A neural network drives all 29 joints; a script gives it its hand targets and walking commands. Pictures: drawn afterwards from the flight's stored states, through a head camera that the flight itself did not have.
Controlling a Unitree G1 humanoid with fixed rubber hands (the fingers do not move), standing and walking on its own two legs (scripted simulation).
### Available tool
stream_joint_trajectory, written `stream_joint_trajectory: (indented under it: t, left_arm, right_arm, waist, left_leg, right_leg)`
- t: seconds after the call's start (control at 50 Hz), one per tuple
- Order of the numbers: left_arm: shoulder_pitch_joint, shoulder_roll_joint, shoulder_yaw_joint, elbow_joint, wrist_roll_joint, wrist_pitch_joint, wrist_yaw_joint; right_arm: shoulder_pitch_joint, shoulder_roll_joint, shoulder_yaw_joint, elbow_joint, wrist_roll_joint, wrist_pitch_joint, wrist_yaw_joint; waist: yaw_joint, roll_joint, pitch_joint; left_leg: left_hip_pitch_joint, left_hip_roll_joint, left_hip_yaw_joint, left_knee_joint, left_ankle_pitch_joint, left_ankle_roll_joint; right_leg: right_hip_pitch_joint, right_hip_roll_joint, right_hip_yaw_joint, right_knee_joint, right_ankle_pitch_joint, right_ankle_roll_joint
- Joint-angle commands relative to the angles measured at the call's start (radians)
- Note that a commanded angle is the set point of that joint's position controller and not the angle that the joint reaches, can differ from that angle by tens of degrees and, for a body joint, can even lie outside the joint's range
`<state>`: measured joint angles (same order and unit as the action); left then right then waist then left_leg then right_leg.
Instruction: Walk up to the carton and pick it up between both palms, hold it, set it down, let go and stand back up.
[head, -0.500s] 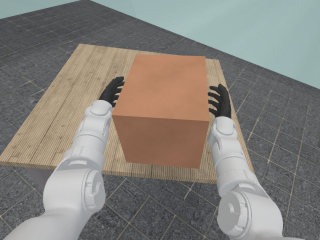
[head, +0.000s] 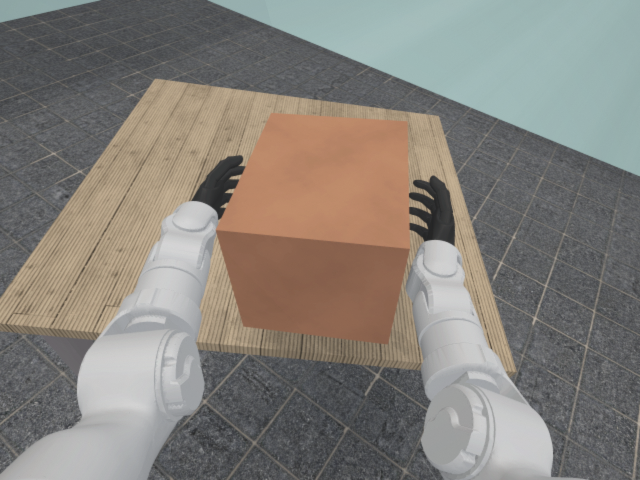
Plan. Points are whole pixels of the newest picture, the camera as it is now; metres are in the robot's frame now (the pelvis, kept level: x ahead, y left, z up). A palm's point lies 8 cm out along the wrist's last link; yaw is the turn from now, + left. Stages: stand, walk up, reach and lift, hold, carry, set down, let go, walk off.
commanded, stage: set down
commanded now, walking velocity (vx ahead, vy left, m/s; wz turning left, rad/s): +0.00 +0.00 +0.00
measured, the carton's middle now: (326, 222) +0.46 -0.01 +0.07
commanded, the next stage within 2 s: none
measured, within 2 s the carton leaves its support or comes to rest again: neither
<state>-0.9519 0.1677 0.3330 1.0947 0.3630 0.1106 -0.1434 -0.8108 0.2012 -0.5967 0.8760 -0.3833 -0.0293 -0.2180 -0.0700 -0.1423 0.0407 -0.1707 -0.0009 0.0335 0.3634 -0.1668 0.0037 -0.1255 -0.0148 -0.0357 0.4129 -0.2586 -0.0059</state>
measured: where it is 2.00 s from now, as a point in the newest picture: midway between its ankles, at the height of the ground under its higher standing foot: outside the picture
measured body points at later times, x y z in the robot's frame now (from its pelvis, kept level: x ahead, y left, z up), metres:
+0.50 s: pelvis +0.01 +0.00 +0.00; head +0.04 +0.05 +0.44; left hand +0.46 +0.15 +0.08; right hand +0.40 -0.15 +0.09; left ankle +0.02 +0.12 -0.74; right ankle -0.02 -0.11 -0.74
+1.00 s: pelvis +0.01 +0.01 +0.00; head +0.07 +0.06 +0.44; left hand +0.47 +0.15 +0.06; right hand +0.40 -0.14 +0.06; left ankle +0.02 +0.12 -0.74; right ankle -0.02 -0.11 -0.74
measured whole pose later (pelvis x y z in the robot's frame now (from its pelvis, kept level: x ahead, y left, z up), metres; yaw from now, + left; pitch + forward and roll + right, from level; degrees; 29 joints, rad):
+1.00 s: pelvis +0.01 +0.01 +0.00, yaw +0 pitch +4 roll +0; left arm -0.96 0.17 0.35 1.17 0.36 -0.05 -0.15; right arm -0.77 0.22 -0.70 1.00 -0.45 -0.28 -0.25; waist -0.07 -0.14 0.05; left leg -0.28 0.00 0.03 0.40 -0.18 0.00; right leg -0.22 -0.02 -0.04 0.41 -0.26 0.00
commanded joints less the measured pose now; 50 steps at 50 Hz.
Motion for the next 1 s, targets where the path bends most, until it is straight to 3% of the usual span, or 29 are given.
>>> stream_joint_trajectory:
  t: [0.0,0.12,0.34,0.36,0.7,0.98]
  left_arm:
    - [-0.629,-0.532,-0.029,-0.041,-0.062,-0.112,-0.180]
    - [-0.621,-0.542,-0.035,-0.043,-0.057,-0.122,-0.182]
    - [-0.583,-0.555,-0.010,-0.014,-0.028,-0.144,-0.178]
    - [-0.581,-0.558,-0.017,-0.012,-0.027,-0.146,-0.176]
    - [-0.542,-0.578,-0.012,0.050,0.015,-0.215,-0.139]
    - [-0.498,-0.586,0.004,0.096,0.046,-0.231,-0.123]
  right_arm:
    - [-0.531,0.559,0.221,-0.027,-0.029,-0.059,0.079]
    - [-0.514,0.563,0.209,-0.012,-0.044,-0.077,0.074]
    - [-0.499,0.575,0.202,0.010,-0.069,-0.127,0.075]
    - [-0.490,0.571,0.195,0.018,-0.073,-0.134,0.073]
    - [-0.467,0.580,0.168,0.102,-0.116,-0.252,0.081]
    - [-0.438,0.538,0.127,0.157,-0.128,-0.296,0.090]
  waist:
    - [-0.135,0.174,-0.501]
    - [-0.148,0.188,-0.525]
    - [-0.133,0.183,-0.544]
    - [-0.146,0.188,-0.548]
    - [-0.123,0.207,-0.638]
    - [-0.116,0.218,-0.593]
  left_leg:
    - [-0.120,-0.033,0.077,-0.077,0.037,0.007]
    - [-0.113,-0.032,0.079,-0.063,0.067,0.000]
    - [-0.136,-0.028,0.079,-0.047,0.091,-0.002]
    - [-0.133,-0.029,0.077,-0.048,0.093,-0.004]
    - [-0.137,-0.021,0.080,0.006,0.178,-0.023]
    - [-0.085,-0.004,0.067,0.029,0.217,-0.031]
  right_leg:
    - [0.275,-0.039,0.013,-0.028,0.635,0.126]
    - [0.267,-0.037,0.006,-0.020,0.667,0.124]
    - [0.262,-0.041,0.006,-0.002,0.714,0.125]
    - [0.259,-0.039,0.003,-0.004,0.718,0.124]
    - [0.207,-0.025,-0.016,0.017,0.779,0.108]
    - [0.091,-0.006,-0.038,-0.006,0.692,0.088]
